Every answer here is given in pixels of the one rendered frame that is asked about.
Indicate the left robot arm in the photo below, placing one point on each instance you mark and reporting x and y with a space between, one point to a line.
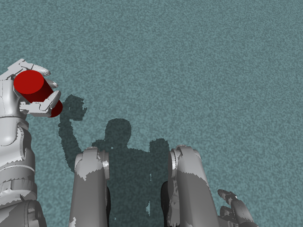
18 191

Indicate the left robot hand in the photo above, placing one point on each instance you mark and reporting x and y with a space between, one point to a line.
12 103

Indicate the can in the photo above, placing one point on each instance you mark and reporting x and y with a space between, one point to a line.
34 88

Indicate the right robot foot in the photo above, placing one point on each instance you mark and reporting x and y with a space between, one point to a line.
164 197

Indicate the right robot hand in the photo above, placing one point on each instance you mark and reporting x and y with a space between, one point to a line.
237 214

